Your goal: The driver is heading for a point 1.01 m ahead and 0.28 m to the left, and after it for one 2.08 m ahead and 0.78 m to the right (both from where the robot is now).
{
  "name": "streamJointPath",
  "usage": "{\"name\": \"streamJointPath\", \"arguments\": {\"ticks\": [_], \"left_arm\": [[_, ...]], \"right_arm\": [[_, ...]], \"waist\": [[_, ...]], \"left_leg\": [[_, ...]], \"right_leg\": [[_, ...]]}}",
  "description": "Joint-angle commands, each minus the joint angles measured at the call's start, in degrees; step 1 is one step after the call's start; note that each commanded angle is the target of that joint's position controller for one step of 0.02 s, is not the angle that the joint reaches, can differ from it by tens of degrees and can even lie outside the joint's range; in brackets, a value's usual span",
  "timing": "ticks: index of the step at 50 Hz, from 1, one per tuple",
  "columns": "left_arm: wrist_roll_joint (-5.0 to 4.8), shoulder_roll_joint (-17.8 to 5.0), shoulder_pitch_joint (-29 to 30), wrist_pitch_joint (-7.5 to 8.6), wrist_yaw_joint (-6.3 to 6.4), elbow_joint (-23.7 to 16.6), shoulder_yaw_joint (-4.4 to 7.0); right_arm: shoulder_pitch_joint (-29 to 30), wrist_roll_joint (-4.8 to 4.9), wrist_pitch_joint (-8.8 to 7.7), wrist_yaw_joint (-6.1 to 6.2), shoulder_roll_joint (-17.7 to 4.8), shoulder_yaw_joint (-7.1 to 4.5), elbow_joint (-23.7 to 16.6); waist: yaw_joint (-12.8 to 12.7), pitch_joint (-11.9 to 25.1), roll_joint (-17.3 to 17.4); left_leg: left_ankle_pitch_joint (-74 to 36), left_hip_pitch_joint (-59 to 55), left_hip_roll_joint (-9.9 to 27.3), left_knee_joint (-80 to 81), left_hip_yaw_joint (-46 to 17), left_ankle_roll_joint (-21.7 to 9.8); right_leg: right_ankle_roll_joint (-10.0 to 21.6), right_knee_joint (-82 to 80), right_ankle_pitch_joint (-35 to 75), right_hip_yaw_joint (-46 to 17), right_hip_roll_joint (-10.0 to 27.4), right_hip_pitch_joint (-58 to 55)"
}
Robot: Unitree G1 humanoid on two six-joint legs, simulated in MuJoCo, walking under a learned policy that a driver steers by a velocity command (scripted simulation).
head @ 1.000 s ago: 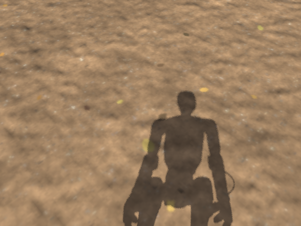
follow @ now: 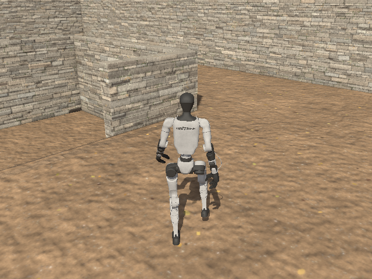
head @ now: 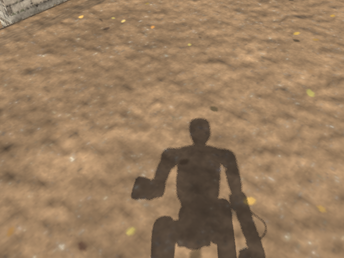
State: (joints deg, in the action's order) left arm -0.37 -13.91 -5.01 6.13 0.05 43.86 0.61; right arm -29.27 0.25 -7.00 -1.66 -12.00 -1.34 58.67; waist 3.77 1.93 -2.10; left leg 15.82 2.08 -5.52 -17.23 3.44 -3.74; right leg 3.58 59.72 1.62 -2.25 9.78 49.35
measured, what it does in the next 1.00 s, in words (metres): walks ahead, turning left: right foot, then left foot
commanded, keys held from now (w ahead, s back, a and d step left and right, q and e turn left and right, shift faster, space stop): w+shift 0.32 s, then w+q+shift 0.66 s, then w+e+shift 0.02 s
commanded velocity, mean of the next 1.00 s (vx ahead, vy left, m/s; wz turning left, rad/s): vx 1.00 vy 0.00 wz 0.45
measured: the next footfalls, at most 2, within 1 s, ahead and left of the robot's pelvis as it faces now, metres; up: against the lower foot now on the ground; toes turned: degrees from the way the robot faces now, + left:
right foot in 0.20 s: +0.44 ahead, -0.13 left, +0.00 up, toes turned -2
left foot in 0.72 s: +0.87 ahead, +0.09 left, +0.00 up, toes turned +16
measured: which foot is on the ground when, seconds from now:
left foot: down 0.00-0.22, up 0.24-0.70, down 0.72-1.00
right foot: up 0.00-0.18, down 0.20-0.70, up 0.72-1.00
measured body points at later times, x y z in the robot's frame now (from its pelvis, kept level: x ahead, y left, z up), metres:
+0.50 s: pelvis +0.46 -0.05 +0.00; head +0.45 -0.05 +0.45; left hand +0.40 +0.20 -0.14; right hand +0.65 -0.29 -0.09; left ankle +0.61 +0.14 -0.64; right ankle +0.40 -0.13 -0.74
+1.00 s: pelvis +0.91 +0.07 +0.00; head +0.91 +0.09 +0.45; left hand +1.04 +0.38 -0.03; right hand +1.02 -0.16 -0.12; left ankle +0.84 +0.08 -0.74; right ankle +1.17 -0.05 -0.66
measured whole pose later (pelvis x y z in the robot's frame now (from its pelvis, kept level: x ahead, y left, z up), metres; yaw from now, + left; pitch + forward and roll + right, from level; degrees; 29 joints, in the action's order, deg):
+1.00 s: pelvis +0.91 +0.07 +0.00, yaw +29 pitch +1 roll -1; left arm 1.4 -14.0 0.1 8.7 0.5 32.5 0.6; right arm -27.1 1.8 -4.1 -0.5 -11.6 -2.6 45.7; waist 4.5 -0.9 -1.6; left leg 15.5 6.2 -11.3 -23.3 -10.6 -9.1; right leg -1.6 47.9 -3.7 -9.6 5.5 41.0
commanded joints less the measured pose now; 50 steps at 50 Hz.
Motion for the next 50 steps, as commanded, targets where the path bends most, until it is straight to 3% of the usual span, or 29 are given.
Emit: {"name": "streamJointPath", "arguments": {"ticks": [1,5,7,9,10,11,12,13,14,15,16,17,19,23,29,31,33,34,35,36,37,38,39,40,41,43,45,48,50], "left_arm": [[-0.22,-1.61,5.28,1.13,-0.82,-3.81,-0.11],[-1.46,-1.98,13.8,1.98,-3.02,-7.28,-0.12],[-1.59,-3.84,12.78,2.23,-3.8,-8.35,0.72],[-2.43,-8.28,1.41,1.58,-3.18,-6.81,2.77],[-2.68,-11.01,-12.3,0.93,-2.43,-3.3,4.11],[-1.65,-16.21,-25.54,-0.04,-1.32,0.14,5.17],[-0.69,-16.98,-27.93,0.55,-2.23,1.46,5.66],[0.06,-10.29,-27.21,0.72,-2.09,2.78,4.34],[0.62,-7.16,-23.48,0.87,-1.91,2.7,3.56],[1.2,-6.39,-18.92,1.36,-2.47,2.72,3.19],[1.65,-4.72,-15.15,1.96,-2.85,2.57,2.73],[2.26,-3.01,-12.38,2.13,-2.95,2.68,2.24],[0.84,-2.3,-10.48,2.26,-3.13,3.68,2.13],[1.26,-4.87,-12.27,2.79,-1.96,5.61,2.71],[1.42,-6.7,-19.27,2.78,0.29,7.25,2.2],[1.5,-9.22,-19.04,1.82,0.9,6.78,2.46],[2.07,-12.77,-18.53,0.08,2.3,5.55,3.29],[2.38,-14.39,-16.67,-0.97,3.0,4.65,3.83],[2.51,-15.46,-12.62,-1.68,3.11,3.14,4.22],[1.87,-15.17,-7.7,-1.51,2.63,1.22,4.34],[3.09,-3.22,-10.24,0.69,0.77,-0.27,1.28],[-1.22,0.33,-15.21,3.94,-0.88,-5.42,-0.5],[-1.84,-6.18,-6.99,6.08,-1.28,-6.88,0.45],[-2.2,-6.44,-2.92,6.51,-1.16,-8.89,0.8],[-1.03,-5.3,-4.03,6.33,-0.77,-8.69,0.63],[0.63,-6.2,-6.86,4.53,-0.52,-8.25,1.4],[1.13,-6.85,-5.76,3.05,0.24,-9.2,1.87],[2.48,-3.52,6.36,2.66,0.82,-14.34,0.9],[1.53,-1.88,9.83,2.6,0.54,-15.77,0.72]], "right_arm": [[3.72,0.85,-1.84,1.3,-7.56,-0.65,-5.12],[-1.45,1.08,-0.11,2.09,-9.54,-0.8,-3.85],[-1.14,0.17,1.08,2.16,-11.01,-1.13,-4.0],[0.0,-2.1,2.49,2.11,-12.98,-1.65,-3.96],[3.12,-2.67,3.18,2.11,-12.88,-1.53,-4.79],[3.35,-3.34,2.71,2.15,-9.09,-0.26,-7.29],[-6.64,0.0,0.3,0.5,1.76,2.39,-6.68],[-0.91,2.71,-1.68,0.44,-6.28,0.76,-7.21],[8.86,4.51,-2.33,0.53,-9.09,0.04,-10.56],[13.94,3.45,-2.62,0.83,-7.6,0.58,-12.65],[15.22,2.16,-2.24,0.96,-6.64,0.28,-13.14],[12.33,2.14,-1.05,0.6,-5.52,0.27,-12.54],[9.74,2.58,1.4,0.72,-4.03,0.15,-11.5],[17.15,1.87,2.84,1.4,-4.84,-0.13,-14.24],[29.71,1.64,1.24,-1.18,-4.18,-0.11,-19.05],[31.05,1.91,0.77,-2.59,-5.14,-0.57,-20.73],[28.12,2.42,0.95,-3.38,-8.06,-2.03,-21.71],[21.28,2.71,1.59,-3.35,-10.04,-3.11,-20.77],[8.26,2.53,2.63,-2.89,-13.58,-4.85,-17.76],[-5.99,2.17,3.58,-1.8,-17.28,-6.79,-14.14],[-5.12,1.84,4.48,-0.91,-17.6,-6.26,-11.77],[-0.71,-0.51,3.21,-0.96,-15.36,-5.21,-15.7],[-2.01,-0.46,2.37,-0.83,-11.15,-4.84,-15.85],[-0.33,-0.67,1.45,-1.29,-9.44,-4.26,-15.82],[4.35,-0.24,0.76,-1.79,-9.53,-4.23,-17.06],[10.76,0.04,0.63,-1.12,-9.14,-3.94,-19.3],[11.42,1.24,0.95,-0.12,-8.28,-3.57,-19.42],[9.35,1.88,1.61,1.99,-8.46,-3.47,-18.89],[7.32,1.79,2.18,2.35,-8.87,-3.6,-17.7]], "waist": [[-1.76,-9.76,1.33],[0.69,-12.73,2.09],[-1.41,-10.26,4.88],[-8.58,-1.04,10.69],[-15.84,5.95,12.04],[-18.31,16.53,3.71],[-10.68,27.89,-20.76],[-13.17,23.1,-14.47],[-12.78,12.09,-9.55],[-10.14,5.83,2.11],[-6.95,3.04,4.63],[-3.74,1.43,3.32],[-1.39,-2.12,1.18],[-2.75,-8.7,0.92],[-7.53,-11.51,2.96],[-6.47,-10.67,1.03],[-2.97,-5.76,-3.62],[1.45,-2.06,-6.53],[8.19,3.81,-8.56],[15.06,8.38,-5.44],[6.91,3.66,17.86],[-0.35,13.27,25.35],[4.63,10.71,13.22],[1.8,5.13,3.1],[-2.67,2.14,-3.82],[-7.02,-1.56,-4.04],[-7.8,-4.61,-2.72],[-3.28,-7.98,1.03],[-0.22,-6.59,4.69]], "left_leg": [[-9.36,15.01,12.91,14.72,-7.19,-8.0],[-15.7,-1.3,16.69,14.5,-5.54,-7.05],[-36.37,-9.54,18.63,8.36,-4.83,-6.09],[-64.66,-15.28,19.31,-7.15,-4.18,-5.1],[-68.09,-8.36,17.68,-23.24,-2.19,-3.65],[-47.98,9.85,14.15,-45.38,-2.49,-3.14],[5.14,32.75,0.86,-67.86,-9.18,-0.01],[6.69,39.54,4.28,-70.13,-14.77,-3.47],[5.46,43.2,6.81,-70.37,-12.47,-4.46],[2.7,41.68,9.14,-66.47,-11.47,-4.56],[-0.2,38.88,11.49,-61.95,-11.38,-4.34],[-1.74,35.72,13.43,-60.53,-12.04,-3.89],[-2.11,34.91,15.07,-57.46,-12.13,-2.58],[-14.74,42.27,14.37,-47.72,-12.21,-0.54],[-33.25,41.32,10.54,-26.9,-2.43,-2.32],[-30.6,38.52,7.48,-21.33,1.71,-3.85],[-22.71,32.26,2.28,-22.11,7.22,-4.88],[-17.32,25.59,0.45,-24.17,8.24,-5.74],[-13.07,12.32,0.21,-26.29,6.28,-7.73],[-14.16,-6.45,1.78,-20.76,0.11,-9.72],[-8.55,-15.3,7.53,-22.37,-12.51,-12.78],[18.05,-26.58,18.74,-7.07,-50.52,-25.99],[21.77,-23.82,18.5,2.95,-54.65,-21.16],[18.87,-15.89,17.06,4.36,-50.75,-17.84],[14.62,-6.39,16.02,4.28,-47.57,-17.55],[6.02,6.79,10.85,5.36,-39.21,-17.0],[-0.84,14.59,8.02,5.81,-32.36,-16.15],[-10.39,24.63,2.75,4.97,-24.41,-13.59],[-9.89,25.76,1.74,4.02,-21.62,-10.67]], "right_leg": [[-0.85,-14.83,13.44,3.02,-1.43,-10.08],[-0.16,-29.44,11.82,4.03,-4.52,-8.59],[1.48,-31.32,4.91,5.96,-7.74,-10.84],[4.16,-27.76,-4.02,7.89,-11.9,-22.36],[5.9,-27.04,-4.88,7.57,-11.87,-39.17],[7.93,-22.61,-14.96,-8.51,0.35,-62.45],[18.97,-36.91,-43.68,-43.59,12.48,-82.02],[14.66,-45.62,-48.89,-49.02,10.11,-79.79],[12.16,-44.74,-39.65,-37.34,8.7,-71.26],[11.15,-46.17,-28.82,-30.24,6.69,-59.75],[10.9,-46.75,-23.51,-24.55,4.48,-51.13],[10.46,-47.76,-22.11,-20.17,3.34,-45.19],[9.25,-50.92,-19.37,-12.79,2.59,-38.72],[5.62,-54.19,-4.66,1.26,0.29,-35.13],[-0.05,-55.7,5.98,12.99,-0.41,-44.28],[-2.37,-52.14,23.87,15.35,0.48,-50.92],[-3.34,-42.09,53.07,16.36,1.92,-57.71],[-3.09,-32.65,65.02,16.27,3.19,-58.27],[-2.15,-18.71,70.07,15.13,4.08,-54.59],[-1.99,1.51,59.38,14.74,0.8,-43.24],[-2.76,25.64,-23.23,10.9,-10.66,-20.66],[-2.31,39.31,-34.99,-2.64,-16.74,-0.75],[1.73,34.46,-27.74,-7.31,-13.05,1.01],[3.11,27.95,-22.99,-6.82,-11.08,0.05],[2.39,23.17,-20.46,-7.2,-9.1,-3.42],[-0.73,16.47,-18.83,-7.59,-6.46,-10.03],[-3.54,7.69,-18.72,-5.42,-4.82,-12.39],[-6.2,-11.38,-4.05,-0.66,-7.18,-19.03],[-6.65,-22.58,6.02,1.85,-9.5,-25.39]]}}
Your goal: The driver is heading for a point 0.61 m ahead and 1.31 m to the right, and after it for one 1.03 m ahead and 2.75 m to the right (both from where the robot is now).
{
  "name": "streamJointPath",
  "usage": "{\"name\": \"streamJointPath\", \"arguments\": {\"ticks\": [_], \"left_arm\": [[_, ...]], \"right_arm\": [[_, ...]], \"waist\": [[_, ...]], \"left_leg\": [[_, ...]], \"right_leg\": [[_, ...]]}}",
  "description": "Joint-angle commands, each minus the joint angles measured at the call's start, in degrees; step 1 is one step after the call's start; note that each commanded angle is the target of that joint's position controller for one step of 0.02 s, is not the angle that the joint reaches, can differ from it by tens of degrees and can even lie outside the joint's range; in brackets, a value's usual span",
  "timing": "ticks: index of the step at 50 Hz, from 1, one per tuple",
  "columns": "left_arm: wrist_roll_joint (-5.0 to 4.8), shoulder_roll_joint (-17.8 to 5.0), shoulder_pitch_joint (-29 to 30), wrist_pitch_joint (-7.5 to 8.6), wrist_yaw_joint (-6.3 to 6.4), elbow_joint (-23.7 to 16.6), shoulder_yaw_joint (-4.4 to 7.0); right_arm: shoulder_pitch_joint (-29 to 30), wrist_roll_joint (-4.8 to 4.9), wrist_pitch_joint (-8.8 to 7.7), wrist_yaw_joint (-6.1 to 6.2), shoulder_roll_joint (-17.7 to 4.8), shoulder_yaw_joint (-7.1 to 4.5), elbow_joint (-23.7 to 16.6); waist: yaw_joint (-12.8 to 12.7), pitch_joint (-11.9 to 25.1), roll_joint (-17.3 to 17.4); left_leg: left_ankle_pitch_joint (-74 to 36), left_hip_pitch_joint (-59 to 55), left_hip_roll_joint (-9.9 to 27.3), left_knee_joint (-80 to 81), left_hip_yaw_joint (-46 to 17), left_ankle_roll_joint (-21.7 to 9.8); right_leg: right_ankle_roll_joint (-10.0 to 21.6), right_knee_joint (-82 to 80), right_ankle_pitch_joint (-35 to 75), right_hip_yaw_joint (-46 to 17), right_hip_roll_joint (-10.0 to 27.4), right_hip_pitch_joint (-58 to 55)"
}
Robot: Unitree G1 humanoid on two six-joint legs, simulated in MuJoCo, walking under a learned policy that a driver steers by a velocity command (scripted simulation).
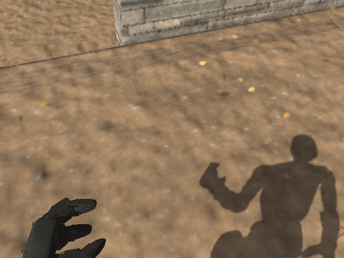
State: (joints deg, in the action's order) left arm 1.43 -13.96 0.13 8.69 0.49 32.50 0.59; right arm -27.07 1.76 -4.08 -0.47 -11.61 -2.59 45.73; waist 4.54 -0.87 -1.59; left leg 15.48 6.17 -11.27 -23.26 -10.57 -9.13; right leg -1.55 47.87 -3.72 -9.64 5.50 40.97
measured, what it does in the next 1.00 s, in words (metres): walks ahead, turning right: right foot, then left foot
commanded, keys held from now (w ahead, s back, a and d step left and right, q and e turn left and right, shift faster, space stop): w+e+shift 1.00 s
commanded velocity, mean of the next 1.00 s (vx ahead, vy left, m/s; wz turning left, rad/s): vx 1.00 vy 0.00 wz -0.58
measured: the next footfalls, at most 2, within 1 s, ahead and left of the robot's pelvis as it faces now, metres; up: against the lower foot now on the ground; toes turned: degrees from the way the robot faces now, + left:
right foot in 0.18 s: +0.39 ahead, -0.15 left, +0.00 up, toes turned +3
left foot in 0.60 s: +0.81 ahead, +0.01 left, +0.00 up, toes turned -24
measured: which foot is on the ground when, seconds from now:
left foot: down 0.00-0.16, up 0.18-0.58, down 0.60-1.00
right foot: up 0.00-0.16, down 0.18-0.62, up 0.64-1.00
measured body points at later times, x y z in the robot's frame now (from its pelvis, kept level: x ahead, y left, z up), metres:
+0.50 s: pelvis +0.47 -0.08 +0.00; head +0.49 -0.09 +0.45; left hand +0.43 +0.17 -0.12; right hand +0.73 -0.31 -0.03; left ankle +0.72 +0.06 -0.68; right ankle +0.35 -0.15 -0.74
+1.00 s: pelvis +0.89 -0.21 -0.04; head +0.90 -0.25 +0.41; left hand +1.25 -0.19 -0.07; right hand +0.69 -0.44 -0.17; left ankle +0.78 +0.03 -0.74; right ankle +1.01 -0.42 -0.70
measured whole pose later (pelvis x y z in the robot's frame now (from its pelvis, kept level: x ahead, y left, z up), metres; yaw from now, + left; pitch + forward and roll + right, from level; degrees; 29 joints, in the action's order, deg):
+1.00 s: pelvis +0.89 -0.21 -0.04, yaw -38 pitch +1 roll +4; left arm -1.9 -18.7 -1.4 2.0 -3.8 31.6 2.6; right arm -23.8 0.0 -5.4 0.3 -19.5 -4.9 48.9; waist 5.9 -2.6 -1.0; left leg 27.2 -14.5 0.2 -14.7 14.0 4.3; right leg 5.8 47.4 -0.1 4.0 5.1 45.5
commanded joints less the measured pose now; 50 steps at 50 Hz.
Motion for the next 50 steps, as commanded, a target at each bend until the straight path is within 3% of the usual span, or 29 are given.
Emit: {"name": "streamJointPath", "arguments": {"ticks": [1,4,6,7,8,9,10,11,12,13,14,15,18,22,27,29,30,31,32,33,34,35,36,37,39,43,46,48,50], "left_arm": [[-0.9,-2.24,5.6,0.19,-0.12,-4.65,0.96],[-2.51,-4.59,9.27,0.66,-0.71,-5.9,2.06],[-2.79,-6.96,7.39,1.06,-1.16,-6.04,3.34],[-3.49,-9.0,1.29,1.06,-1.14,-4.87,4.46],[-4.44,-11.63,-10.04,0.49,-0.91,-2.37,5.56],[-3.86,-12.56,-27.36,-0.47,-0.81,1.59,5.42],[-2.24,-16.68,-31.78,-0.54,-1.8,4.49,6.33],[-2.39,-11.67,-32.98,-0.57,-2.26,5.79,5.75],[-1.43,-7.51,-28.93,-1.19,-1.52,5.18,4.88],[-0.91,-7.42,-27.08,-1.62,-1.82,4.74,4.7],[-1.07,-6.91,-25.69,-1.69,-2.64,5.16,4.34],[-1.14,-6.43,-24.27,-1.67,-2.76,5.24,4.07],[-3.25,-5.4,-23.53,-2.1,-2.39,6.29,3.6],[-3.46,-7.68,-24.53,-2.63,-0.57,7.42,4.4],[-4.83,-6.59,-29.52,-3.29,-0.25,10.53,4.57],[-4.21,-7.82,-28.08,-4.07,-0.24,10.54,5.07],[-2.67,-8.45,-24.44,-4.56,-0.48,8.65,5.02],[-0.26,-3.32,-24.68,-4.43,-0.51,6.36,3.45],[-4.99,1.27,-34.36,-3.87,-0.59,4.67,0.92],[-6.38,-4.13,-30.73,-4.43,0.39,6.56,1.76],[-5.11,-6.73,-22.59,-4.69,0.38,5.37,2.36],[-3.71,-6.26,-17.47,-4.91,0.15,4.25,2.45],[-2.49,-5.46,-14.27,-5.02,-0.24,3.04,2.72],[-3.32,-3.74,-15.05,-5.63,-0.91,2.12,2.62],[-4.65,-1.33,-14.04,-7.13,-1.49,0.42,1.98],[-3.16,-3.09,-10.91,-7.17,-2.62,-1.74,1.51],[-2.64,-4.84,-3.8,-6.47,-3.99,-2.66,1.77],[-3.02,-6.62,-2.03,-6.11,-4.66,-3.44,2.48],[-3.99,-10.36,-6.7,-6.39,-4.75,-3.33,4.17]], "right_arm": [[2.77,0.28,-0.85,1.07,-8.87,-2.3,-3.76],[-0.69,0.12,-1.0,0.95,-8.36,-2.16,-1.22],[-1.23,-1.08,-0.51,1.0,-9.7,-2.49,-0.04],[-0.02,-2.13,-0.13,0.8,-11.42,-2.91,-0.15],[4.35,-3.44,0.12,0.54,-13.05,-3.01,-1.08],[10.63,-4.49,0.02,0.5,-12.22,-2.43,-3.62],[1.04,-3.38,-1.01,0.09,-4.68,-0.49,-4.56],[0.64,-0.93,-2.47,-0.6,-6.55,0.45,-4.24],[10.28,0.28,-3.78,-1.03,-9.86,0.02,-6.34],[17.33,-0.9,-4.9,-1.15,-9.71,0.55,-8.28],[21.54,-2.41,-5.72,-1.1,-8.25,0.53,-9.47],[20.0,-2.73,-5.99,-1.11,-7.32,0.47,-9.91],[18.98,-3.01,-5.29,-0.37,-7.07,0.47,-10.26],[31.87,-3.13,-5.7,-0.67,-4.48,1.61,-15.15],[35.89,-0.6,-5.7,0.04,-8.73,-1.05,-17.66],[28.73,-0.28,-6.22,0.67,-12.22,-3.19,-17.14],[15.47,0.02,-5.92,1.29,-13.76,-4.04,-15.12],[0.78,0.01,-4.76,2.13,-17.97,-4.84,-13.15],[0.67,-1.02,-4.74,0.58,-19.93,-4.74,-10.53],[3.29,-1.4,-3.95,0.63,-12.59,-3.85,-12.14],[5.37,-1.34,-3.27,1.07,-9.55,-3.11,-11.25],[6.85,-2.06,-2.84,0.97,-9.5,-2.86,-9.79],[8.71,-2.92,-2.73,0.81,-8.64,-2.6,-8.65],[10.47,-3.5,-2.81,0.73,-7.85,-2.27,-7.61],[13.14,-2.01,-2.95,0.02,-5.71,-1.9,-5.94],[18.42,-1.66,-3.45,0.59,-10.58,-2.92,-5.14],[14.88,-1.6,-3.54,0.92,-14.12,-3.5,-3.77],[12.33,-1.78,-3.07,0.78,-17.38,-3.91,-3.03],[10.88,-1.77,-1.75,1.12,-21.12,-4.67,-3.05]], "waist": [[1.1,-2.62,5.26],[4.23,-3.41,7.54],[2.34,-1.2,8.09],[-1.48,2.75,10.8],[-8.68,8.75,12.03],[-16.93,17.87,9.94],[-9.95,25.08,-16.83],[-10.78,22.59,-21.66],[-12.42,11.69,-12.47],[-11.84,6.33,-1.01],[-9.45,1.34,5.77],[-6.07,1.04,4.52],[-3.31,-1.34,1.48],[-6.81,-5.5,-1.0],[-8.18,-3.12,-3.92],[-2.84,2.82,-5.13],[4.06,12.12,-6.03],[7.41,23.81,3.33],[0.74,33.2,32.36],[3.26,23.15,22.39],[4.44,12.93,14.22],[3.13,6.17,3.51],[1.34,2.37,1.35],[-1.41,0.34,4.13],[-3.78,-2.31,6.01],[-6.79,-5.49,4.2],[-3.75,-6.77,-0.85],[-4.03,-5.35,1.43],[-8.64,-0.68,7.52]], "left_leg": [[-8.51,19.67,9.05,10.49,-7.92,-4.86],[-13.17,3.98,13.62,7.19,-8.81,-3.79],[-39.36,-8.32,16.23,1.89,-6.68,-2.3],[-55.31,-11.58,17.82,-5.25,-5.98,-1.62],[-68.8,-12.12,17.79,-16.03,-2.97,-0.47],[-62.63,0.71,16.97,-35.41,-1.34,0.34],[-9.62,25.24,6.2,-59.38,2.98,6.05],[9.36,38.22,5.73,-62.05,0.72,5.27],[6.32,44.29,9.79,-61.85,-0.52,3.72],[3.7,42.1,10.74,-57.65,0.92,3.12],[2.95,39.49,11.38,-51.6,2.03,2.95],[1.63,36.83,12.53,-46.73,1.77,3.71],[1.75,34.0,13.84,-36.58,3.83,7.39],[-17.66,20.53,10.58,-14.9,7.73,10.08],[-21.65,10.08,8.46,-3.37,4.93,10.23],[-15.87,1.95,8.3,-2.27,6.17,8.08],[-11.86,-13.3,13.77,-6.87,2.88,5.43],[-1.77,-31.93,25.07,-10.33,-9.33,2.7],[19.58,-44.28,39.84,0.91,-43.59,-7.79],[31.57,-37.66,35.39,5.18,-42.01,-5.34],[22.45,-29.61,32.59,5.01,-29.72,-2.32],[8.46,-19.75,30.71,5.78,-21.29,-1.43],[1.0,-12.38,28.44,7.04,-15.08,-0.95],[-1.63,-6.98,27.94,8.3,-10.98,-0.95],[-5.82,-1.31,27.59,10.9,-3.58,-0.3],[-15.0,5.46,25.12,15.3,11.17,1.4],[-20.06,3.21,22.07,16.66,19.75,4.24],[-41.84,-2.43,22.38,13.04,22.24,5.48],[-71.39,-8.5,24.34,0.34,23.03,5.97]], "right_leg": [[-1.58,-13.35,16.11,9.89,-5.42,-19.07],[0.88,-20.91,15.75,9.44,-4.4,-12.88],[4.41,-22.03,7.62,13.0,-7.11,-10.93],[6.5,-19.91,3.34,13.61,-8.13,-15.76],[8.65,-18.6,2.45,14.16,-8.08,-24.91],[12.06,-12.89,-0.28,6.08,-1.9,-46.26],[23.05,-19.5,-19.16,-25.73,9.9,-68.05],[24.11,-31.52,-35.65,-44.85,11.9,-72.28],[21.1,-31.93,-34.44,-37.81,10.69,-65.93],[19.25,-32.49,-24.08,-30.95,7.84,-56.34],[18.15,-33.82,-15.45,-25.49,4.4,-47.52],[18.52,-34.81,-11.53,-22.3,2.48,-43.44],[19.04,-36.25,-4.75,-17.94,-0.06,-35.13],[15.91,-38.63,-0.9,-11.92,-4.25,-17.6],[11.66,-33.26,0.35,-16.43,-2.91,-25.58],[8.98,-19.79,20.44,-14.94,-4.2,-30.96],[7.35,-5.18,22.03,-13.18,-4.81,-25.9],[6.69,14.59,0.66,-8.08,-8.62,-15.51],[5.0,32.65,-27.31,-3.52,-10.12,2.22],[5.11,36.91,-23.15,-1.85,-4.53,9.48],[5.12,36.63,-18.99,1.06,-3.18,12.22],[4.91,35.01,-16.86,2.65,-1.07,10.32],[5.26,32.08,-15.25,2.95,0.71,8.11],[5.29,31.1,-15.29,2.55,2.68,5.95],[5.2,29.47,-16.92,3.06,5.32,6.66],[3.57,19.3,-2.07,4.71,6.16,4.91],[5.3,4.7,9.82,11.48,2.43,-1.92],[7.44,-0.74,8.71,16.51,-2.13,-7.75],[9.58,-0.59,0.04,20.3,-7.21,-15.17]]}}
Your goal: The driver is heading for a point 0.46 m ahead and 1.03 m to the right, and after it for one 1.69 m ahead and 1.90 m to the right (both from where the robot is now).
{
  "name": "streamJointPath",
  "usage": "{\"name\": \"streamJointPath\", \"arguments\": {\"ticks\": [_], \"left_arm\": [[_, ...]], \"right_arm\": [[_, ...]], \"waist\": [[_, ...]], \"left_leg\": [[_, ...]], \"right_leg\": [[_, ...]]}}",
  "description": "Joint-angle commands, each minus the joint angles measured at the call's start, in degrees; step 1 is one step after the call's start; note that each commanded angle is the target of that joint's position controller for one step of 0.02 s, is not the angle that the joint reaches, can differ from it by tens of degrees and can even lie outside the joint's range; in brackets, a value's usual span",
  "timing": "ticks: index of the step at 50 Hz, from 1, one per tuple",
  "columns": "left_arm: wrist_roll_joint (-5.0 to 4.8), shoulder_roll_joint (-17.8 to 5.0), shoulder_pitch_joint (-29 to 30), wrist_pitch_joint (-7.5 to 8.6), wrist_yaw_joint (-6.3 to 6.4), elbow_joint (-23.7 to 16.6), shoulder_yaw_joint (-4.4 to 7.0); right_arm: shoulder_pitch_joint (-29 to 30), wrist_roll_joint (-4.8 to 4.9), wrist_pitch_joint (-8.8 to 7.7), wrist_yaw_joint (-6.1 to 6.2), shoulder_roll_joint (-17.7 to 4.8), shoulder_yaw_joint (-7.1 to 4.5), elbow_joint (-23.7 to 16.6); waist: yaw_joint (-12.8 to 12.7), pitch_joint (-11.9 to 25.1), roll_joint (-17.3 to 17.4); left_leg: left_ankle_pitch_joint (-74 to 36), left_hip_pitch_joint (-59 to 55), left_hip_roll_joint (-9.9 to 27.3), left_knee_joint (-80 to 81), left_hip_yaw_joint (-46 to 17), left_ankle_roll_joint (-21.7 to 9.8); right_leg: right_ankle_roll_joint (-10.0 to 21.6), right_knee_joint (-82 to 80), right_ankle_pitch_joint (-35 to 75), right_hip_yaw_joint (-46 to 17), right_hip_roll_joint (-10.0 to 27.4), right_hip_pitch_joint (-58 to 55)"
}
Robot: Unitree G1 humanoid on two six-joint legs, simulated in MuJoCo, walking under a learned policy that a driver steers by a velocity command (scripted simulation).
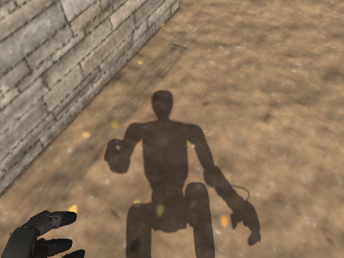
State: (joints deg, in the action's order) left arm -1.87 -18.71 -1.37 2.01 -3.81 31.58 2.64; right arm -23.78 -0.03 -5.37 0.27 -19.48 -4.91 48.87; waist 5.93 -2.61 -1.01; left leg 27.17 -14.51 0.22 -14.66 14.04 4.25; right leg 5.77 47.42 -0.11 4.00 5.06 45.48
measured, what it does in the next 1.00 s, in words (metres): walks ahead, turning right: right foot, then left foot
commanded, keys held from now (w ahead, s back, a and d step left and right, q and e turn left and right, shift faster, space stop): w+e+shift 1.00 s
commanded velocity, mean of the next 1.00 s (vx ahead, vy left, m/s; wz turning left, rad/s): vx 1.00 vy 0.00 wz -0.99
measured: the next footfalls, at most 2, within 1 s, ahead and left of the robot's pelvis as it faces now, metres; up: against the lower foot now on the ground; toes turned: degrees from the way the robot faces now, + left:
right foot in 0.04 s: +0.26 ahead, -0.07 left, +0.00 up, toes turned -7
left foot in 0.48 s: +0.70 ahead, +0.03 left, +0.00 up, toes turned -36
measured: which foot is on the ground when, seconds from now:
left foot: down 0.00-0.02, up 0.04-0.46, down 0.48-0.94, up 0.96-1.00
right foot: up 0.00-0.02, down 0.04-0.48, up 0.50-0.94, down 0.96-1.00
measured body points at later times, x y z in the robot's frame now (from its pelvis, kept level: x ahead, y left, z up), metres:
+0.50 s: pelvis +0.47 -0.03 +0.00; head +0.49 -0.04 +0.45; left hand +0.62 +0.24 -0.10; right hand +0.60 -0.36 -0.02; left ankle +0.67 +0.05 -0.71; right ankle +0.23 -0.06 -0.68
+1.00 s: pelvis +0.78 -0.27 -0.01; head +0.78 -0.30 +0.44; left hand +1.11 -0.31 -0.06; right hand +0.56 -0.44 -0.15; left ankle +0.72 +0.03 -0.61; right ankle +0.82 -0.39 -0.71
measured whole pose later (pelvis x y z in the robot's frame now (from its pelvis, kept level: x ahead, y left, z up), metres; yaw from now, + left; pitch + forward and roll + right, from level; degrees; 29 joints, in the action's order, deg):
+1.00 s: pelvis +0.78 -0.27 -0.01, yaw -58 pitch -1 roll +3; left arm -2.7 -17.8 -6.5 1.6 -3.6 32.6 3.5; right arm -22.1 -0.1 -3.9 0.8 -16.4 -2.7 47.3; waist 1.1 -3.7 -0.6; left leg 24.9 -5.6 2.7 -55.4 9.9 2.0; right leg 9.8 45.5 -13.7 6.1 -2.3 32.7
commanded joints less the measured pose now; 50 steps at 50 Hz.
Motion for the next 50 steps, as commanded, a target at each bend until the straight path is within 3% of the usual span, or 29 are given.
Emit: {"name": "streamJointPath", "arguments": {"ticks": [1,2,3,4,5,6,7,9,10,14,16,21,22,23,24,25,26,27,29,30,33,37,41,44,46,47,48,49,50], "left_arm": [[-1.02,-8.66,-14.53,-0.18,-0.28,-0.49,3.77],[-0.82,-12.84,-30.33,-0.86,0.39,3.98,6.22],[-1.35,-14.75,-32.39,-1.53,1.45,6.87,6.15],[0.22,-17.74,-25.86,-0.11,1.14,2.17,5.41],[0.74,-12.85,-26.45,0.71,1.32,0.83,5.16],[1.36,-11.47,-25.5,1.82,1.33,1.52,4.72],[1.56,-10.45,-21.61,2.76,1.04,1.46,4.31],[2.37,-8.18,-15.66,3.38,1.47,0.58,3.47],[1.75,-6.59,-14.71,3.26,1.79,0.95,2.99],[0.27,-5.13,-16.37,2.8,4.12,3.15,2.5],[0.05,-6.36,-17.47,2.18,4.57,4.26,3.14],[-1.07,-5.7,-20.36,1.84,5.24,6.82,3.8],[-0.67,-5.74,-20.09,1.41,5.24,7.03,3.93],[0.3,-5.48,-19.03,1.07,4.79,6.67,3.71],[2.1,-2.56,-16.56,0.92,4.08,4.83,2.32],[0.06,6.22,-27.24,1.35,3.77,2.89,0.08],[-3.23,2.1,-28.14,1.58,4.08,2.32,-0.66],[-2.61,-2.79,-21.2,1.11,4.34,2.78,0.37],[0.61,-4.3,-11.5,1.0,3.99,1.22,1.09],[0.23,-3.6,-11.38,0.73,3.47,0.59,1.34],[-1.27,-0.6,-10.65,-1.16,2.83,-0.4,0.97],[-0.59,-0.18,-7.21,-1.24,2.06,-1.87,0.47],[-0.25,-0.92,0.88,-0.37,0.52,-3.43,0.4],[-0.55,-1.92,3.87,0.48,-0.84,-4.49,0.86],[-1.33,-5.2,-3.81,0.02,-0.73,-3.41,2.7],[-1.55,-8.49,-14.6,-0.69,-0.39,-0.82,4.52],[-1.17,-12.66,-30.66,-1.31,0.36,4.0,6.98],[-1.46,-13.32,-33.2,-1.85,1.53,7.36,6.8],[0.31,-15.32,-25.96,-0.32,1.34,3.08,5.81]], "right_arm": [[8.8,0.09,0.18,0.45,-14.25,-2.63,-6.86],[11.97,0.4,0.08,0.53,-13.5,-2.31,-8.53],[9.7,-0.99,-1.02,0.11,-3.29,0.62,-8.65],[1.77,0.35,-3.73,-0.73,0.51,2.84,-14.04],[9.94,1.49,-5.7,-1.15,-7.29,1.73,-15.12],[15.42,2.88,-6.14,-0.84,-7.18,1.74,-16.59],[15.78,1.7,-6.0,-0.22,-5.55,2.16,-15.87],[11.83,0.15,-4.02,-0.14,-5.12,1.73,-14.29],[11.71,-0.11,-3.09,-0.15,-5.11,1.49,-14.06],[23.57,-1.66,-2.31,-0.25,-0.57,2.82,-18.1],[27.88,-1.01,-2.52,-0.81,1.25,3.16,-19.71],[28.79,2.38,-3.09,-0.97,-4.46,0.34,-20.97],[24.9,2.59,-3.25,-0.85,-5.81,-0.6,-20.19],[15.63,2.79,-3.23,-0.47,-7.67,-2.05,-18.44],[1.44,2.61,-2.67,0.23,-8.76,-2.54,-16.45],[-3.81,-0.37,-2.3,-0.14,-13.31,-2.81,-15.12],[-1.65,-0.57,-2.24,-1.26,-11.78,-2.52,-15.3],[3.12,-0.06,-1.75,-0.78,-6.31,-1.55,-16.74],[4.9,-0.89,-0.67,-0.36,-5.09,-1.13,-14.14],[6.37,-1.34,-0.88,-0.17,-3.95,-0.68,-13.0],[7.37,0.39,-1.49,-0.68,0.02,0.29,-9.67],[8.87,-0.54,-1.48,-0.25,-2.71,-0.18,-8.05],[5.23,-0.86,-1.21,0.22,-5.41,-0.28,-5.96],[3.41,-0.82,-0.39,0.77,-9.76,-0.83,-5.02],[4.02,-0.58,0.9,1.47,-13.49,-1.7,-5.32],[6.69,-0.35,1.37,1.42,-14.31,-2.06,-6.55],[11.32,0.4,1.14,1.24,-13.45,-1.97,-8.57],[11.57,-0.42,-0.21,0.74,-3.93,0.61,-9.22],[4.31,0.96,-3.14,0.01,1.62,2.95,-14.63]], "waist": [[-15.41,5.78,8.84],[-23.23,11.96,6.34],[-18.79,9.15,-9.63],[-8.73,22.81,-23.1],[-14.41,23.41,-11.18],[-12.9,13.12,-3.7],[-8.96,8.08,6.05],[-3.66,4.03,4.5],[-2.88,1.98,3.38],[-6.13,-3.94,1.85],[-8.74,-3.03,-0.31],[-8.99,-1.23,-5.08],[-6.66,0.79,-5.93],[-1.46,6.4,-6.0],[5.56,16.97,-4.88],[-1.04,26.93,20.86],[-1.71,25.84,31.11],[0.53,15.8,20.73],[0.11,5.84,3.8],[-2.19,3.65,4.96],[-4.52,0.36,7.12],[-5.99,-4.08,4.14],[-3.25,-7.54,0.52],[-4.2,-5.5,2.93],[-10.47,0.17,8.98],[-16.37,5.3,10.85],[-23.86,11.02,7.98],[-20.37,6.74,-7.14],[-9.21,17.13,-21.13]], "left_leg": [[-91.26,14.26,13.82,-20.83,-1.9,-7.77],[-85.69,25.56,12.17,-40.04,-2.84,-6.75],[-12.53,43.18,1.95,-65.8,-4.72,-4.39],[6.97,61.34,-5.17,-81.58,-17.46,-4.2],[-2.13,65.01,-1.55,-76.68,-23.73,-6.71],[-5.18,65.61,-0.32,-71.57,-22.48,-7.45],[-7.85,61.16,1.94,-65.97,-22.91,-7.03],[-9.34,52.35,4.25,-59.42,-24.16,-5.0],[-8.99,51.01,4.82,-55.45,-23.66,-3.94],[-23.09,45.22,2.92,-34.28,-18.39,-0.49],[-33.06,37.18,0.06,-23.43,-16.54,0.1],[-31.14,34.12,0.12,-13.8,-21.72,-0.02],[-27.28,31.09,0.05,-14.4,-21.03,-0.88],[-23.34,22.15,0.14,-15.56,-19.79,-2.25],[-16.38,2.89,5.63,-21.58,-23.24,-3.82],[8.89,-16.72,20.17,-10.48,-54.73,-12.11],[30.08,-15.19,25.11,-1.06,-73.92,-14.46],[27.29,-6.9,22.38,0.15,-64.91,-12.92],[2.3,7.9,17.44,-1.24,-44.85,-10.37],[-4.53,13.08,16.24,-0.83,-39.1,-10.51],[-12.12,17.82,14.54,1.69,-27.85,-10.31],[-21.51,20.67,14.41,5.6,-15.94,-10.57],[-30.57,16.94,12.18,7.64,-5.54,-8.16],[-64.54,13.25,11.8,3.09,-0.1,-5.51],[-92.73,9.49,13.92,-9.76,0.46,-5.93],[-98.86,12.67,14.86,-22.13,-0.26,-7.09],[-89.85,23.91,12.65,-41.05,-1.5,-6.87],[-15.64,41.83,1.67,-66.27,-3.45,-5.01],[6.25,61.48,-5.2,-81.57,-15.58,-4.6]], "right_leg": [[4.02,0.08,-7.19,6.9,-8.8,-30.67],[7.14,-5.1,-3.5,2.83,-8.85,-52.35],[9.8,-6.47,-3.83,-10.7,-2.53,-62.84],[23.08,-20.88,-22.81,-47.79,8.82,-76.42],[19.65,-31.91,-38.93,-56.4,10.22,-73.91],[16.79,-34.59,-38.01,-53.87,9.14,-64.18],[15.01,-34.23,-31.63,-49.62,7.65,-52.97],[14.71,-33.39,-21.75,-39.8,2.72,-37.83],[14.49,-34.15,-19.08,-35.77,0.98,-33.83],[12.03,-35.16,-9.7,-24.32,-5.09,-20.55],[8.97,-34.49,-12.3,-22.21,-6.91,-16.65],[5.53,-26.96,-15.57,-30.45,-2.85,-31.03],[4.61,-22.78,-8.84,-30.78,-2.07,-33.88],[2.61,-12.52,1.18,-28.86,-3.84,-35.06],[0.47,5.19,1.6,-25.59,-5.67,-26.74],[-2.08,28.02,-32.87,-19.44,-13.25,-7.43],[-2.09,37.94,-29.1,-16.43,-7.51,2.83],[-2.74,40.34,-23.09,-13.68,-4.92,5.5],[-2.42,35.66,-18.94,-10.97,-1.01,1.59],[-2.17,32.76,-17.24,-11.85,1.24,-0.91],[-1.38,30.13,-17.97,-10.74,4.33,-0.34],[-2.87,24.56,-7.13,-9.66,4.83,3.81],[-1.44,10.52,3.02,-3.09,2.6,2.37],[1.46,0.55,2.54,5.46,-3.5,-9.23],[3.06,1.18,-4.81,8.12,-8.04,-19.27],[4.88,1.28,-8.34,7.37,-9.4,-31.65],[8.06,-6.55,-4.37,2.3,-8.71,-52.83],[10.36,-8.73,-4.62,-9.1,-3.69,-62.32],[22.68,-20.18,-21.84,-43.84,6.44,-74.16]]}}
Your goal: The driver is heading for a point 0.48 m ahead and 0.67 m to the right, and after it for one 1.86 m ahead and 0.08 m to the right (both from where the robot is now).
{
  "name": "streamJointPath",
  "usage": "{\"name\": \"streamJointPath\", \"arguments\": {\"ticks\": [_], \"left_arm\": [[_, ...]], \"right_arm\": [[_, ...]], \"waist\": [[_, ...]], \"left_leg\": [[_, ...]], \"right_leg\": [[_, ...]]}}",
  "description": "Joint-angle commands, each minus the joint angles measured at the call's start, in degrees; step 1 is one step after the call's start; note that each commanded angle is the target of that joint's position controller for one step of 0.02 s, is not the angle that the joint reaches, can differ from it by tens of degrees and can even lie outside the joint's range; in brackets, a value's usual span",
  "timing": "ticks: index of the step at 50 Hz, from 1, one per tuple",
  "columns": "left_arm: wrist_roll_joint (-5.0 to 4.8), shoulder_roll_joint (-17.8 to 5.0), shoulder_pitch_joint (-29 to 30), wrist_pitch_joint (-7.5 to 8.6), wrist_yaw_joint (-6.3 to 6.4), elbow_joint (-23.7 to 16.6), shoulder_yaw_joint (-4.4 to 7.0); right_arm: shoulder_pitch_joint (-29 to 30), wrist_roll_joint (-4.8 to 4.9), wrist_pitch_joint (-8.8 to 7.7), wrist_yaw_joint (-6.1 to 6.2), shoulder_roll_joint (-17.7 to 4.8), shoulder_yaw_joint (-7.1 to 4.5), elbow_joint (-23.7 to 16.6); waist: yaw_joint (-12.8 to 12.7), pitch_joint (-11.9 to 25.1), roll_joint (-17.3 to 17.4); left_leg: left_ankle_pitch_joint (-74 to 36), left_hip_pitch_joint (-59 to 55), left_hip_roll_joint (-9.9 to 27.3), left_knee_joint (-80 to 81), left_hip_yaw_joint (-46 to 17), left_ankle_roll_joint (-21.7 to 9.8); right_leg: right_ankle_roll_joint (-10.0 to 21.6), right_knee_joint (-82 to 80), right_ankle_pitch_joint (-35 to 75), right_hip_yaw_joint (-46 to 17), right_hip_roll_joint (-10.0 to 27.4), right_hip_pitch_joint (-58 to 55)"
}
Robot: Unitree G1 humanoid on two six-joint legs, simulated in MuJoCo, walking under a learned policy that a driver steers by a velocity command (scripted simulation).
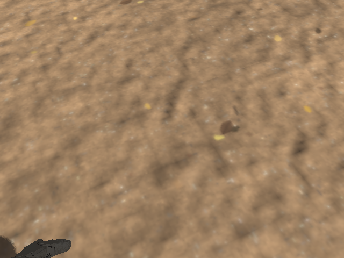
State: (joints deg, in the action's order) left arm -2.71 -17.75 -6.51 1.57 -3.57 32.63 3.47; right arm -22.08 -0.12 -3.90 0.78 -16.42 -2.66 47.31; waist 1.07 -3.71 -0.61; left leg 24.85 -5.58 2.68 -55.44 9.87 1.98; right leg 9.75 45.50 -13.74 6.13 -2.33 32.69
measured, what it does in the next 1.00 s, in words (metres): walks ahead, turning right: left foot, then right foot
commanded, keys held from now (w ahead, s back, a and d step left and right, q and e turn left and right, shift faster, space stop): w+e+shift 0.22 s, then w+shift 0.56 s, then w+q+shift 0.22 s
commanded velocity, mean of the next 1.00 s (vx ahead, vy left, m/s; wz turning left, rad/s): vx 1.00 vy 0.00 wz -0.37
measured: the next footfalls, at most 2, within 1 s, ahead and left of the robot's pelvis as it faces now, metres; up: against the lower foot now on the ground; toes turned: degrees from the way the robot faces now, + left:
left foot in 0.40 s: +0.62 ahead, +0.09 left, +0.00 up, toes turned -24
right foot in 0.88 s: +0.93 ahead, -0.34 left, +0.00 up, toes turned -23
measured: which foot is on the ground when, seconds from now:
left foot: up 0.00-0.38, down 0.40-0.90, up 0.92-1.00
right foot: down 0.00-0.40, up 0.42-0.86, down 0.88-1.00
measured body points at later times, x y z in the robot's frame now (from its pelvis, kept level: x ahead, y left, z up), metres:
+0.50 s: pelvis +0.46 +0.01 +0.03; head +0.48 -0.01 +0.47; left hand +0.60 +0.26 -0.09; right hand +0.54 -0.29 -0.06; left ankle +0.58 +0.10 -0.69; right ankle +0.22 -0.03 -0.58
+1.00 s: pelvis +0.86 -0.20 +0.03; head +0.89 -0.22 +0.48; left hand +1.12 -0.02 -0.05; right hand +0.80 -0.45 -0.11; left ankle +0.76 +0.01 -0.57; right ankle +0.90 -0.32 -0.69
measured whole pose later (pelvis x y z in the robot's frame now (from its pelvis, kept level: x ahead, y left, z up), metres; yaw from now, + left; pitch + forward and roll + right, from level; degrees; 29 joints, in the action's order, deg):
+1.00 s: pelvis +0.86 -0.20 +0.03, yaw -19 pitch +1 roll -1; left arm 0.4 -14.3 -7.2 6.4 -1.6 40.2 1.9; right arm -23.0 2.7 -4.7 0.4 -15.3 -1.1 47.7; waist 1.1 -2.0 2.8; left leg 18.5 18.2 3.2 -73.7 -4.7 -2.9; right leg 1.9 34.0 -11.1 4.8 0.1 24.0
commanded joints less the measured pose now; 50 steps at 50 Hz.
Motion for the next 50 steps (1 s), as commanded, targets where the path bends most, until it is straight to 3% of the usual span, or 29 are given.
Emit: {"name": "streamJointPath", "arguments": {"ticks": [1,2,3,6,9,12,17,19,20,21,22,23,24,25,27,29,31,34,38,40,42,43,44,45,46,47,48,49,50], "left_arm": [[1.89,-11.8,-21.27,1.36,1.13,0.8,4.47],[2.44,-9.94,-20.79,2.66,0.95,1.65,3.9],[2.5,-8.73,-17.02,3.62,0.54,1.84,3.4],[2.16,-6.14,-9.9,4.1,1.57,1.43,2.41],[1.16,-4.92,-12.08,3.7,3.57,3.16,1.89],[1.11,-5.7,-14.19,2.77,4.44,5.21,2.28],[0.43,-3.72,-19.88,2.44,4.9,9.92,2.09],[1.92,-5.62,-18.89,1.55,4.72,10.37,2.68],[3.47,-7.02,-15.58,1.36,4.01,9.45,2.6],[4.94,-3.0,-13.29,1.83,3.63,7.42,1.1],[0.35,4.88,-28.68,2.9,3.02,7.85,-1.13],[-1.48,-0.65,-23.71,2.78,3.55,9.25,-1.14],[-0.63,-4.48,-12.53,2.97,3.47,7.14,-0.38],[0.77,-3.73,-5.19,3.6,3.49,5.29,-0.72],[1.21,-1.07,-2.77,4.22,2.86,3.78,-0.84],[0.56,0.5,-4.46,3.54,2.65,4.39,-1.21],[1.45,1.72,-1.81,3.45,2.32,3.21,-1.98],[2.47,1.17,5.68,4.23,1.6,0.6,-2.63],[1.9,0.88,15.33,5.22,0.12,-2.3,-2.78],[1.74,-0.59,17.38,5.55,-0.24,-3.49,-1.97],[1.49,-4.54,11.24,5.25,0.42,-3.37,0.02],[1.0,-7.08,1.2,4.73,1.29,-1.42,1.48],[0.9,-9.25,-13.56,3.9,2.45,2.33,2.68],[3.24,-15.59,-20.6,4.02,2.94,4.44,3.8],[3.2,-12.07,-22.86,4.4,2.16,5.12,2.9],[2.77,-7.69,-20.06,4.59,2.37,6.5,1.98],[2.54,-5.66,-16.29,4.9,2.46,7.46,1.38],[3.22,-4.17,-12.91,5.31,2.34,8.32,1.04],[4.36,-1.88,-10.19,5.85,2.17,9.01,0.59]], "right_arm": [[9.73,1.68,-7.06,-0.93,-7.95,0.02,-14.82],[14.25,3.06,-7.65,-0.88,-8.35,-0.19,-16.12],[14.24,2.3,-7.48,-0.57,-7.18,0.0,-15.21],[10.36,0.07,-4.56,-0.66,-7.42,-0.83,-13.11],[19.98,-1.36,-3.62,-0.49,-4.6,0.05,-16.35],[27.62,-0.86,-3.87,-1.28,-0.97,0.8,-18.98],[30.84,1.6,-4.67,-2.05,-5.11,-1.19,-20.35],[21.09,1.79,-4.86,-1.68,-8.65,-3.39,-18.6],[10.17,2.34,-4.37,-1.07,-10.31,-4.31,-17.04],[-4.97,1.74,-3.65,-0.31,-12.35,-4.33,-14.58],[-6.89,0.12,-3.86,-2.25,-16.96,-5.04,-10.43],[-6.68,0.31,-3.82,-2.58,-9.4,-3.78,-11.23],[-3.39,0.42,-3.23,-2.0,-5.67,-3.02,-10.69],[-2.04,-0.32,-2.83,-2.08,-6.53,-2.94,-9.72],[0.86,-1.39,-3.36,-2.61,-3.87,-1.84,-8.04],[1.51,-0.13,-3.42,-3.25,-0.73,-0.66,-6.69],[0.82,1.01,-3.45,-3.02,-2.44,-0.75,-5.46],[-0.64,0.97,-3.58,-2.08,-5.44,-1.22,-4.39],[-7.21,1.92,-3.34,-1.21,-6.59,-0.88,-1.41],[-9.02,1.89,-2.51,-1.1,-7.32,-0.67,-0.21],[-9.55,0.91,-1.53,-0.73,-9.54,-0.79,0.81],[-7.85,0.27,-0.72,-0.52,-11.1,-0.95,1.03],[-4.58,-0.39,-0.4,-0.16,-11.02,-0.66,-0.29],[-13.92,-0.85,-1.35,-0.39,0.66,2.07,-2.33],[-15.21,2.52,-2.67,-0.71,-0.03,2.53,-1.96],[-4.93,4.87,-2.83,-0.2,-5.35,0.49,-4.0],[0.97,4.62,-2.88,0.07,-5.62,0.27,-5.88],[3.34,3.06,-2.55,0.06,-4.58,0.19,-6.23],[1.91,2.55,-1.5,-0.31,-3.52,-0.14,-5.97]], "waist": [[-9.12,20.21,-10.94],[-7.11,11.89,-3.05],[-3.1,6.49,6.07],[2.72,0.78,3.93],[-0.32,-3.34,2.65],[-4.56,-2.67,-0.83],[-7.39,-1.77,-5.22],[-1.53,4.4,-7.08],[5.57,11.44,-8.28],[11.4,22.18,-3.39],[1.86,31.98,30.92],[5.62,25.28,23.34],[7.6,14.41,12.42],[7.08,8.36,0.8],[2.01,3.83,2.04],[-0.46,2.57,4.51],[-1.31,-1.11,3.46],[-0.06,-4.34,2.18],[2.98,-5.7,2.01],[2.49,-4.52,3.9],[-2.71,2.27,9.42],[-9.11,7.79,11.63],[-16.72,14.27,10.91],[-10.03,27.56,-8.57],[-10.56,38.07,-16.6],[-11.32,23.37,-12.94],[-10.02,13.95,-7.4],[-7.18,9.24,-2.68],[-3.77,7.0,-3.18]], "left_leg": [[1.17,56.29,-4.64,-36.31,-19.29,-4.98],[-2.09,56.26,-3.1,-30.6,-18.78,-5.91],[-5.19,51.85,-0.8,-24.53,-19.08,-5.55],[-7.61,42.01,2.18,-13.54,-19.31,-1.41],[-15.95,38.68,1.15,1.77,-14.65,1.74],[-31.92,28.98,-2.33,17.96,-11.57,2.64],[-33.99,30.56,-1.19,27.76,-13.62,0.89],[-25.95,23.03,-3.28,26.5,-11.0,-2.03],[-22.75,10.78,-2.04,23.4,-10.28,-4.05],[-14.21,-10.95,5.64,16.47,-20.26,-6.18],[12.05,-27.42,20.08,33.08,-58.6,-17.88],[26.27,-24.31,19.4,40.07,-65.95,-15.95],[18.66,-15.55,16.76,40.11,-54.72,-14.06],[6.36,-5.98,13.57,40.42,-46.29,-12.92],[-4.17,4.26,9.76,41.54,-36.6,-13.32],[-7.91,7.71,8.51,43.54,-32.16,-13.78],[-11.24,10.77,9.84,46.02,-30.13,-14.97],[-19.15,14.14,8.22,49.97,-22.55,-13.99],[-26.61,14.39,7.51,55.49,-14.35,-11.95],[-41.69,8.1,8.67,51.52,-13.15,-10.98],[-65.77,2.63,10.44,40.43,-13.96,-9.72],[-73.38,4.75,10.01,28.63,-13.23,-8.61],[-64.39,18.61,8.01,11.24,-12.95,-6.49],[-15.62,39.81,-0.94,-15.14,-13.97,-4.43],[1.06,45.01,-2.71,-25.07,-20.75,-5.63],[-1.93,51.5,-0.34,-28.39,-18.6,-5.75],[-6.0,53.61,1.95,-26.81,-17.04,-5.55],[-8.79,50.82,4.37,-24.5,-16.57,-5.39],[-11.3,46.59,6.49,-22.63,-17.15,-5.32]], "right_leg": [[16.78,-29.92,-22.56,-57.12,16.66,-59.19],[14.02,-33.42,-22.92,-55.96,16.39,-50.45],[11.96,-33.58,-17.87,-51.45,14.88,-39.25],[10.52,-33.77,-6.33,-37.68,7.48,-21.06],[8.9,-34.71,3.36,-28.86,3.13,-10.93],[4.77,-33.27,2.33,-24.25,0.01,-5.34],[2.65,-27.63,7.06,-28.26,6.09,-23.53],[1.0,-16.98,33.13,-27.53,7.35,-31.13],[-0.73,-5.24,42.61,-25.35,6.45,-28.5],[-1.89,15.98,32.4,-23.8,4.32,-14.83],[-5.76,37.22,-15.26,-20.22,-5.54,4.72],[-4.96,39.78,-11.93,-18.67,-0.55,12.25],[-4.46,38.93,-8.55,-16.03,1.49,14.51],[-4.22,36.0,-6.81,-14.59,2.82,12.32],[-3.72,28.94,-4.82,-15.19,6.12,8.78],[-3.89,24.27,-4.91,-13.87,7.57,7.83],[-4.88,19.48,-2.96,-12.66,9.41,11.99],[-6.51,7.41,10.43,-9.9,9.77,12.37],[-6.46,-8.35,23.83,-5.4,5.74,0.14],[-5.62,-12.27,20.8,-3.99,3.02,-2.58],[-4.13,-11.83,13.24,-3.57,-0.2,-11.71],[-3.08,-11.88,10.6,-3.57,-0.91,-23.33],[-2.3,-9.1,8.76,-8.15,4.48,-43.36],[3.87,-10.33,-9.19,-35.19,22.56,-67.34],[6.44,-24.7,-30.35,-56.22,26.61,-68.47],[2.95,-29.06,-29.19,-49.23,23.75,-59.12],[1.53,-29.19,-19.81,-39.54,22.5,-49.18],[0.88,-30.07,-10.88,-32.26,20.89,-39.37],[0.46,-31.36,-6.32,-26.39,19.05,-31.72]]}}
Keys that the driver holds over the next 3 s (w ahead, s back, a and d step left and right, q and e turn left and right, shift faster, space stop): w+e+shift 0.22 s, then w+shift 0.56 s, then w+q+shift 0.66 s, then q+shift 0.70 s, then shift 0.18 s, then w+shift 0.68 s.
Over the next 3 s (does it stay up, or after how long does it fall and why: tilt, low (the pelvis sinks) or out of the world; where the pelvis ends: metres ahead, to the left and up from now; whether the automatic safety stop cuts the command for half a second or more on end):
stays up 1.81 -0.12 0.04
